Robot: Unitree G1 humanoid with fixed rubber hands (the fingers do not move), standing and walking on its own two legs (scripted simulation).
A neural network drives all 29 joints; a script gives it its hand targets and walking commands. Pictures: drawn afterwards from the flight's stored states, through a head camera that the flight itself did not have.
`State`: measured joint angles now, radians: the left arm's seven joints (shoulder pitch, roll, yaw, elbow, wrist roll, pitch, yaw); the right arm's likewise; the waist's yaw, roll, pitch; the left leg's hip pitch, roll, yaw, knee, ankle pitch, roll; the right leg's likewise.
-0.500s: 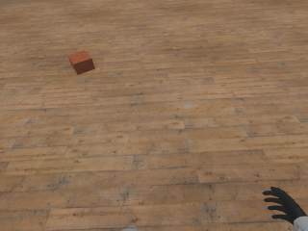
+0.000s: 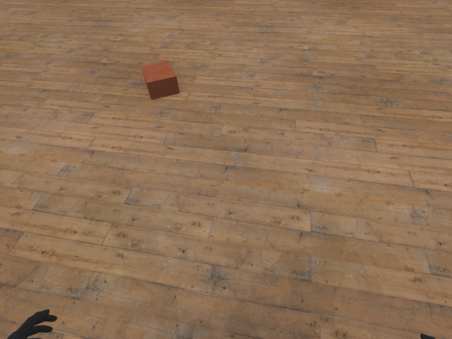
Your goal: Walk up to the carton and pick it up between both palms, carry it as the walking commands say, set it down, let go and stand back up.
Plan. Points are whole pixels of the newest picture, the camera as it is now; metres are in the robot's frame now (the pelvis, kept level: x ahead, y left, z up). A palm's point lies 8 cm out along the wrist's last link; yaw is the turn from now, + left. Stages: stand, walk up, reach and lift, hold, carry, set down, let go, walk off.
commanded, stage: walk up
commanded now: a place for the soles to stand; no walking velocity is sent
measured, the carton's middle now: (160, 79) +2.11 +0.53 -0.67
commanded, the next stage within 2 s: none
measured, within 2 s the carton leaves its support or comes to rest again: neither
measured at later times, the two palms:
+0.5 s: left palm (58, 254) +0.33 +0.37 -0.06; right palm (339, 181) +0.49 -0.28 -0.06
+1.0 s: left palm (66, 190) +0.51 +0.42 -0.08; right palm (284, 97) +0.83 -0.19 -0.04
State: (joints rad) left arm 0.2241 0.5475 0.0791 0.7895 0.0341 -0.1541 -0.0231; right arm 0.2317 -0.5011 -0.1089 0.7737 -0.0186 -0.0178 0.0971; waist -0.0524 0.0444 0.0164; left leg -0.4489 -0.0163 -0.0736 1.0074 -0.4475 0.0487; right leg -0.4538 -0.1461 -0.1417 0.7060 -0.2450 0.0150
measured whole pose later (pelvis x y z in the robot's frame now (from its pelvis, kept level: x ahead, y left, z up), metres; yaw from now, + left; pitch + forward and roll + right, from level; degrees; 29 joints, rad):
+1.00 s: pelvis +0.57 +0.08 +0.01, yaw +21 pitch +1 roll +2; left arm 0.30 0.50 0.04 0.84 0.02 -0.08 -0.07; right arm 0.19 -0.51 -0.09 0.81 0.00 -0.12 0.04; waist 0.03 -0.05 -0.02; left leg -0.37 -0.01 0.08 0.63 -0.30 0.04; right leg -0.42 -0.12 -0.03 1.03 -0.42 -0.02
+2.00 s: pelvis +1.07 +0.23 +0.00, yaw +21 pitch +1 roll +0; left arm 0.34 0.53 0.08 0.80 0.00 -0.08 -0.06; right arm 0.21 -0.48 -0.06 0.80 -0.02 -0.14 0.03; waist 0.06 -0.02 0.01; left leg -0.46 0.05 0.08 0.67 -0.21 0.03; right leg -0.31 -0.08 -0.06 0.82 -0.44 -0.02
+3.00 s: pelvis +1.51 +0.32 +0.00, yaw +20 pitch -1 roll -1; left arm 0.27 0.51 0.09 0.76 0.02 -0.07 -0.05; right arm 0.33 -0.49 -0.06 0.81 -0.01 -0.09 0.00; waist 0.01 0.01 0.03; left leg -0.47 0.07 0.00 1.09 -0.47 0.03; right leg -0.38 -0.04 -0.07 0.72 -0.31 -0.01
